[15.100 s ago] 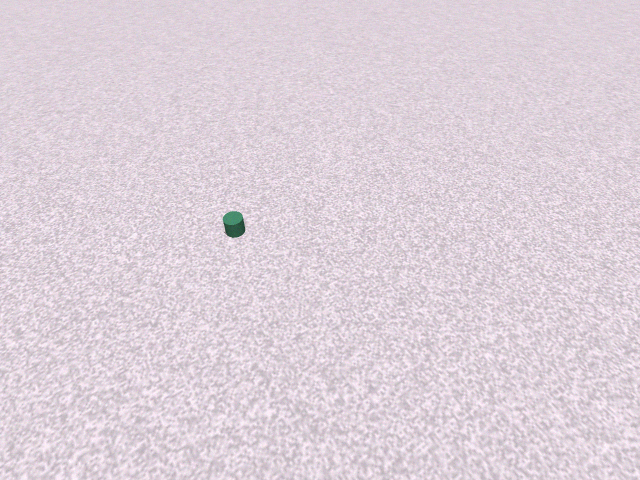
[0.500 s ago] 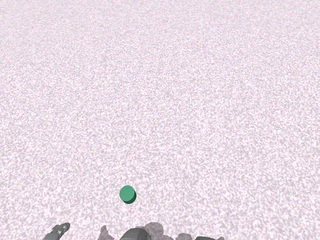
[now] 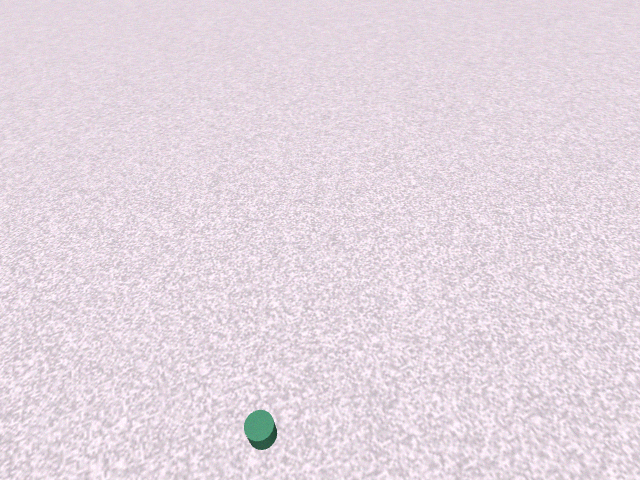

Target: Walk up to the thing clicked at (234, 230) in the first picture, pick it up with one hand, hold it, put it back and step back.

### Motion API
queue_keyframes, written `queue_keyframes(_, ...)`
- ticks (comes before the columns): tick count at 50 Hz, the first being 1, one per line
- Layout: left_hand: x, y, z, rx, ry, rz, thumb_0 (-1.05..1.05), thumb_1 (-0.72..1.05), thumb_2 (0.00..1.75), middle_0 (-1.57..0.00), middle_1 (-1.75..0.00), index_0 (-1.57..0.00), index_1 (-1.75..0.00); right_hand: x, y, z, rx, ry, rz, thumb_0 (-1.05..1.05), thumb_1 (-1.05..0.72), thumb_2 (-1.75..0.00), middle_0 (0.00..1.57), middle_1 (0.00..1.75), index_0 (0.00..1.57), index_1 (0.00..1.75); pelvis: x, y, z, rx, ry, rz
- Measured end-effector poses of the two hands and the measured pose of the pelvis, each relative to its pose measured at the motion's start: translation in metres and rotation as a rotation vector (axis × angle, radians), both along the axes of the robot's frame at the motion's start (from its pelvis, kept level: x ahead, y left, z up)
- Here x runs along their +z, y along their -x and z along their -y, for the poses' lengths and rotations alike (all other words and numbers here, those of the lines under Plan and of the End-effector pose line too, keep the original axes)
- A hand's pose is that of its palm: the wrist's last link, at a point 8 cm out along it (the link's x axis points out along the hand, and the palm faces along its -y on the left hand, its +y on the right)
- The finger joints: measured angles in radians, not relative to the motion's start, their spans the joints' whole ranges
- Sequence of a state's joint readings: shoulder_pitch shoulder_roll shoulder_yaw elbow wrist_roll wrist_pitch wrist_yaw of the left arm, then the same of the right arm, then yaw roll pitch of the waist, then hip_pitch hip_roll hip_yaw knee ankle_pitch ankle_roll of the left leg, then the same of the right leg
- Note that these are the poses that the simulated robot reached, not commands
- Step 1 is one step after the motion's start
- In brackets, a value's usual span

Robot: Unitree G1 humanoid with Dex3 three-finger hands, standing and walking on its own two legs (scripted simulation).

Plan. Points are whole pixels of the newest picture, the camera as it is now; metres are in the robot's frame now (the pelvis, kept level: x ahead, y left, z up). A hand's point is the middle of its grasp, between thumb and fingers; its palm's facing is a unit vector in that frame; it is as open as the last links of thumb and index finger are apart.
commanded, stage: walk up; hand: left
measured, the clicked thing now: (260, 429) +0.43 +0.23 -0.73
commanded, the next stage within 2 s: none
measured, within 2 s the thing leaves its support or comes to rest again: neither
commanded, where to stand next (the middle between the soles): +0.05 +0.00 m, yaw +2 degrees
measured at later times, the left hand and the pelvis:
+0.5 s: hand out of the picture +0.10 +0.26 -0.15, palm faces +0.00 -0.90 -0.44, open 7.4 cm; pelvis +0.01 -0.02 -0.02, yaw +1 degrees
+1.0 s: hand out of the picture +0.00 +0.28 -0.13, palm faces +0.12 -0.93 -0.35, open 7.4 cm; pelvis -0.05 -0.01 +0.01, yaw +7 degrees
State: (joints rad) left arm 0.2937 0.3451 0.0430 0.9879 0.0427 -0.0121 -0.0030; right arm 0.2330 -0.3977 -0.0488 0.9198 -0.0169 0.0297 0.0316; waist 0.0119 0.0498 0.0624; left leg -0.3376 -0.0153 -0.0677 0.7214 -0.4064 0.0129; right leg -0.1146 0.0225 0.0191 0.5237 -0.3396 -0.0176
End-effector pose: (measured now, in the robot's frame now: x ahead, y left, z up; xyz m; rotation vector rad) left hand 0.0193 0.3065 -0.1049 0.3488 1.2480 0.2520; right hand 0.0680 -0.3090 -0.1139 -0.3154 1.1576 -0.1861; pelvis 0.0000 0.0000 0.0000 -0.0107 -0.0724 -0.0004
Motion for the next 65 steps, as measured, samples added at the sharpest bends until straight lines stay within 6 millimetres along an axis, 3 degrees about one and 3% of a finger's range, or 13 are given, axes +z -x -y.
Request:
queue_keyframes(8,-0.013,-0.004,-0.018,0.001,0.053,-0.001,0.01,0.9,0.89,-0.2,-0.3,-0.2,-0.3,0.01,0.019,-0.013,0.017,0.044,-0.027,0.01,-0.9,-0.9,0.21,0.3,0.2,0.3,-0.003,-0.003,-0.016,0.016,-0.033,-0.001)
queue_keyframes(17,-0.004,-0.058,-0.02,-0.048,0.046,0.077,0.01,0.91,0.89,-0.2,-0.3,-0.2,-0.3,0.037,0.04,0.009,-0.035,0.113,-0.047,0.01,-0.9,-0.9,0.21,0.3,0.21,0.3,0.007,-0.018,-0.004,0.018,-0.012,0.013)
queue_keyframes(20,-0.003,-0.071,-0.011,-0.045,0.022,0.098,0.0,0.91,0.89,-0.2,-0.3,-0.2,-0.3,0.027,0.033,0.02,-0.041,0.107,-0.07,0.01,-0.9,-0.9,0.21,0.3,0.21,0.3,0.003,-0.017,0.004,0.014,-0.012,0.02)
queue_keyframes(24,-0.004,-0.078,0.003,-0.049,-0.038,0.106,0.0,0.91,0.89,-0.2,-0.3,-0.2,-0.3,-0.003,0.01,0.034,-0.051,0.057,-0.05,0.01,-0.9,-0.9,0.21,0.3,0.2,0.3,-0.014,-0.015,0.019,0.012,-0.029,0.016)
queue_keyframes(28,0.0,-0.07,0.018,-0.048,-0.075,0.105,0.0,0.91,0.89,-0.2,-0.3,-0.2,-0.3,-0.032,-0.013,0.034,-0.026,0.012,-0.034,0.01,-0.9,-0.9,0.2,0.3,0.2,0.3,-0.023,0.001,0.026,0.034,-0.02,0.019)
queue_keyframes(32,0.012,-0.058,0.023,-0.035,-0.097,0.127,0.0,0.9,0.89,-0.2,-0.3,-0.2,-0.3,-0.045,-0.015,0.026,0.029,-0.027,-0.044,0.0,-0.9,-0.9,0.2,0.3,0.2,0.3,-0.021,0.02,0.026,0.044,-0.038,-0.004)
queue_keyframes(39,0.021,-0.025,0.01,0.005,-0.1,0.196,0.0,0.9,0.89,-0.2,-0.3,-0.2,-0.3,-0.042,0.032,0.018,0.082,-0.037,-0.122,0.0,-0.9,-0.9,0.2,0.3,0.2,0.3,-0.019,0.037,0.019,0.089,-0.034,-0.021)
queue_keyframes(45,0.004,0.015,-0.011,0.039,-0.046,0.167,0.0,0.9,0.89,-0.2,-0.3,-0.2,-0.3,-0.007,0.087,0.02,0.025,0.039,-0.09,0.0,-0.9,-0.9,0.21,0.3,0.21,0.3,-0.013,0.048,0.006,0.062,-0.05,0.022)
queue_keyframes(48,0.007,0.026,-0.012,0.069,0.01,0.134,0.01,0.9,0.89,-0.2,-0.3,-0.2,-0.3,0.016,0.115,0.023,-0.011,0.072,-0.109,0.0,-0.9,-0.9,0.21,0.3,0.2,0.3,0.004,0.048,0.007,0.116,-0.003,0.016)
queue_keyframes(51,0.012,0.034,-0.012,0.066,0.038,0.145,0.01,0.9,0.89,-0.2,-0.3,-0.2,-0.3,0.036,0.128,0.029,0.006,0.103,-0.156,0.01,-0.9,-0.9,0.21,0.3,0.21,0.3,0.014,0.052,0.011,0.113,0.012,0.013)
queue_keyframes(54,0.009,0.048,-0.012,0.052,0.049,0.086,0.0,0.9,0.89,-0.2,-0.3,-0.2,-0.3,0.046,0.122,0.04,0.005,0.133,-0.148,0.01,-0.9,-0.9,0.21,0.3,0.21,0.3,0.016,0.052,0.014,0.088,0.016,0.008)
queue_keyframes(58,0.004,0.059,-0.005,0.039,0.048,-0.016,0.0,0.91,0.89,-0.2,-0.3,-0.2,-0.3,0.044,0.094,0.055,-0.002,0.144,-0.087,0.01,-0.9,-0.9,0.21,0.3,0.21,0.3,0.011,0.042,0.02,0.054,-0.004,-0.006)
queue_keyframes(65,0.003,0.028,0.02,0.014,-0.019,0.009,0.01,0.91,0.89,-0.2,-0.3,-0.2,-0.3,0.003,0.027,0.067,0.036,0.075,-0.01,0.01,-0.9,-0.9,0.2,0.3,0.2,0.3,-0.01,0.011,0.041,0.033,0.016,-0.005)
